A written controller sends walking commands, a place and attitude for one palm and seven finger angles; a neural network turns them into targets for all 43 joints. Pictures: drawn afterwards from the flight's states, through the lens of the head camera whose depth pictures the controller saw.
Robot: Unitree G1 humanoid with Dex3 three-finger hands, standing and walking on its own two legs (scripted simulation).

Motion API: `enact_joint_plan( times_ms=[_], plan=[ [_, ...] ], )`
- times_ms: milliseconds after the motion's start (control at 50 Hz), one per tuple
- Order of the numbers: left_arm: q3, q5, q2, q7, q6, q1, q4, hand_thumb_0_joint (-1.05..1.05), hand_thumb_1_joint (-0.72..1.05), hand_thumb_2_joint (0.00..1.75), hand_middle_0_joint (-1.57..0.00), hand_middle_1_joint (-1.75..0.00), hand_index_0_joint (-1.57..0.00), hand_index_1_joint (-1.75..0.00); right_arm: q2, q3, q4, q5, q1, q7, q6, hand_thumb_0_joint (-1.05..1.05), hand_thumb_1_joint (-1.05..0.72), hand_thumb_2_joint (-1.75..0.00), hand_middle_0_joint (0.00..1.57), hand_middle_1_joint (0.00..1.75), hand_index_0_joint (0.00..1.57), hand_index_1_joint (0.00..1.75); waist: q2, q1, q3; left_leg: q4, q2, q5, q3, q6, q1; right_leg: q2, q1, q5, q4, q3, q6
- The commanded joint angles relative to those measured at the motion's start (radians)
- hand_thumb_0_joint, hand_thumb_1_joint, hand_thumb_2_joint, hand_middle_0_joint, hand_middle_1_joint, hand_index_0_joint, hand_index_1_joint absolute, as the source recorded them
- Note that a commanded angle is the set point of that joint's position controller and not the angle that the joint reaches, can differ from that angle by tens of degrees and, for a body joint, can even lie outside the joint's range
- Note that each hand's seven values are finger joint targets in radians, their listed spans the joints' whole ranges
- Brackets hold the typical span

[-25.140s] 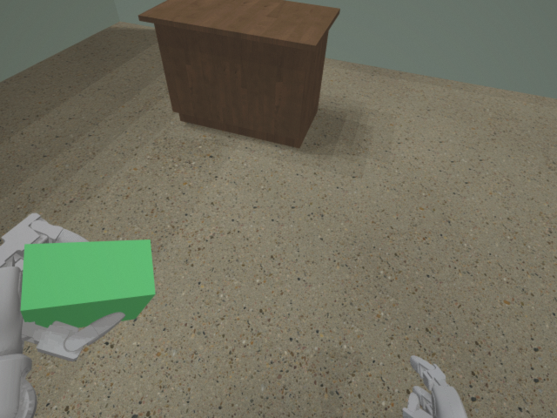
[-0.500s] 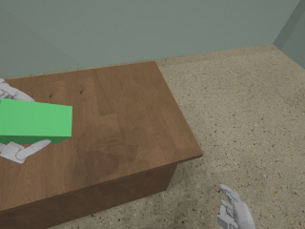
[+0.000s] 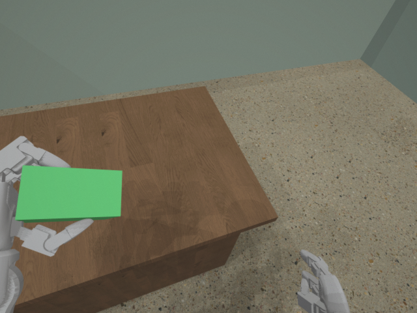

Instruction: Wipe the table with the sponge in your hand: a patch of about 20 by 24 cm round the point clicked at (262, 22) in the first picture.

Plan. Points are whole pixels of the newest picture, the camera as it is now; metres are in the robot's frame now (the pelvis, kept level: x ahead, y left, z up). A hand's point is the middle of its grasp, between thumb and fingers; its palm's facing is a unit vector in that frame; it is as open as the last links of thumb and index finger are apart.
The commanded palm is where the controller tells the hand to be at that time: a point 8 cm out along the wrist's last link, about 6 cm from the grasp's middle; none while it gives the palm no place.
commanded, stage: come to a stop and stand still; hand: left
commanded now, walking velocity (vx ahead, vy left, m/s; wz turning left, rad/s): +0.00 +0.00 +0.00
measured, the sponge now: (85, 197) +0.24 +0.21 +0.14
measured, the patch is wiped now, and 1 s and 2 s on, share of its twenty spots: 0.00 0.00 0.00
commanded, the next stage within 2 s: look again from close up in 0.14 s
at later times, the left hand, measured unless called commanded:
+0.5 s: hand (46, 208) +0.21 +0.25 +0.15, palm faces +0.36 -0.86 -0.36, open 10.2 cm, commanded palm +0.15 +0.28 +0.17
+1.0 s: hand (68, 206) +0.22 +0.22 +0.15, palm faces +0.35 -0.87 -0.35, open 10.2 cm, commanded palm +0.15 +0.26 +0.17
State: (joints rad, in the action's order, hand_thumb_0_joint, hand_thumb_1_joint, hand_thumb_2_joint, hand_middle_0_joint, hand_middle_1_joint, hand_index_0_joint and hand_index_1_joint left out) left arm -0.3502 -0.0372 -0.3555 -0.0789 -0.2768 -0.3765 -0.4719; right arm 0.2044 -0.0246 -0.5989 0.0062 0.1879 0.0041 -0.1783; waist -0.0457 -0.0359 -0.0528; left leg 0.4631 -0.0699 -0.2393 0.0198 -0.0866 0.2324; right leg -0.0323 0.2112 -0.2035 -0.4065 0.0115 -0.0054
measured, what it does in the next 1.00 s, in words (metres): stands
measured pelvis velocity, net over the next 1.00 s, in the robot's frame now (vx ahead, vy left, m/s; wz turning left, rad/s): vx -0.01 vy -0.02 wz -0.01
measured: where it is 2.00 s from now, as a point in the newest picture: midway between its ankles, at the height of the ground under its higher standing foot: outside the picture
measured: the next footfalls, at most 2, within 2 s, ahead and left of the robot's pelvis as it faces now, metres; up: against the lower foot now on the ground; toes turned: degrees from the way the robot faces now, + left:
none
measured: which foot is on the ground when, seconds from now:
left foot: down 0.00-1.00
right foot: down 0.00-1.00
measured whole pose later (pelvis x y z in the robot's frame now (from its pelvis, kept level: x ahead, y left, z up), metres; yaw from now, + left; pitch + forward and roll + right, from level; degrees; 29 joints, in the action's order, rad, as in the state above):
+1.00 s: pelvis -0.01 -0.02 +0.00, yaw -1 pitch +0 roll -1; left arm -0.34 -0.04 -0.36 -0.08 -0.20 -0.38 -0.44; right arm 0.18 -0.02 -0.57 0.01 0.19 0.02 -0.11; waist -0.05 -0.03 -0.06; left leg 0.42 -0.05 -0.20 0.02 -0.06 0.22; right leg -0.05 0.21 -0.17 -0.38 0.01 -0.03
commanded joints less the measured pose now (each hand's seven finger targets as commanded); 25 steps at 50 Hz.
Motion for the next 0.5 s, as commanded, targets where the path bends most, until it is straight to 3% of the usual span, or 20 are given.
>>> enact_joint_plan(
  times_ms=[0,40,60,140,180,260,340,400,480],
  plan=[
    [-0.126,-0.017,-0.19,-0.021,-0.047,0.03,-0.185,0.0,0.1,1.3,-1.2,-1.6,-1.2,-1.6,0.128,0.057,0.162,0.005,-0.056,0.016,-0.023,0.0,-0.9,-0.9,0.2,0.3,0.2,0.3,0.116,0.011,0.194,-0.092,0.162,0.339,-0.144,0.119,-0.026,0.076,-0.115,0.217,0.004,-0.068,-0.022],
    [-0.174,-0.021,-0.233,-0.024,-0.043,0.032,-0.195,0.0,0.1,1.3,-1.2,-1.6,-1.2,-1.6,0.122,0.054,0.169,0.006,-0.07,0.024,-0.011,0.0,-0.9,-0.9,0.2,0.3,0.2,0.3,0.116,0.011,0.194,-0.1,0.161,0.335,-0.143,0.119,-0.022,0.072,-0.126,0.227,0.007,-0.064,-0.02],
    [-0.147,-0.026,-0.203,-0.019,-0.044,0.032,-0.191,0.0,0.1,1.3,-1.2,-1.6,-1.2,-1.6,0.118,0.05,0.176,0.004,-0.069,0.027,-0.004,0.0,-0.9,-0.9,0.2,0.3,0.2,0.3,0.107,0.012,0.198,-0.097,0.161,0.333,-0.14,0.114,-0.023,0.075,-0.127,0.229,0.011,-0.059,-0.02],
    [-0.139,-0.028,-0.208,-0.018,-0.042,0.046,-0.253,0.0,0.1,1.3,-1.2,-1.6,-1.2,-1.6,0.119,0.049,0.188,0.005,-0.076,0.033,-0.003,0.0,-0.9,-0.9,0.2,0.3,0.2,0.3,0.16,0.015,0.218,-0.097,0.159,0.369,-0.14,0.121,-0.054,0.07,-0.131,0.24,0.009,-0.06,-0.021],
    [-0.11,-0.028,-0.186,-0.017,-0.037,0.038,-0.257,0.0,0.1,1.3,-1.2,-1.6,-1.2,-1.6,0.119,0.05,0.192,0.004,-0.07,0.032,-0.005,0.0,-0.9,-0.9,0.2,0.3,0.2,0.3,0.153,0.015,0.225,-0.092,0.165,0.372,-0.14,0.12,-0.066,0.075,-0.131,0.235,0.015,-0.058,-0.02],
    [-0.088,-0.024,-0.162,-0.022,-0.023,0.024,-0.221,0.0,0.1,1.3,-1.2,-1.6,-1.2,-1.6,0.125,0.049,0.183,0.001,-0.068,0.033,-0.002,0.0,-0.9,-0.9,0.2,0.3,0.2,0.3,0.126,0.015,0.211,-0.111,0.163,0.303,-0.142,0.118,-0.045,0.075,-0.13,0.208,0.031,-0.058,-0.018],
    [-0.107,-0.015,-0.185,-0.029,-0.015,0.05,-0.208,0.0,0.1,1.3,-1.2,-1.6,-1.2,-1.6,0.128,0.052,0.179,0.004,-0.076,0.039,0.002,0.0,-0.9,-0.9,0.2,0.3,0.2,0.3,0.135,0.015,0.181,-0.139,0.161,0.197,-0.146,0.114,-0.021,0.071,-0.12,0.163,0.042,-0.071,-0.018],
    [-0.093,-0.015,-0.171,-0.028,-0.014,0.063,-0.182,0.0,0.1,1.3,-1.2,-1.6,-1.2,-1.6,0.126,0.05,0.182,0.003,-0.07,0.043,0.005,0.0,-0.9,-0.9,0.2,0.3,0.2,0.3,0.116,0.015,0.16,-0.157,0.16,0.125,-0.153,0.108,0.008,0.072,-0.124,0.126,0.051,-0.068,-0.016],
    [-0.097,-0.012,-0.177,-0.029,-0.02,0.069,-0.211,0.0,0.1,1.3,-1.2,-1.6,-1.2,-1.6,0.125,0.05,0.183,0.004,-0.077,0.044,0.001,0.0,-0.9,-0.9,0.2,0.3,0.2,0.3,0.125,0.015,0.171,-0.161,0.156,0.113,-0.157,0.106,0.007,0.072,-0.138,0.126,0.049,-0.066,-0.018]
  ],
)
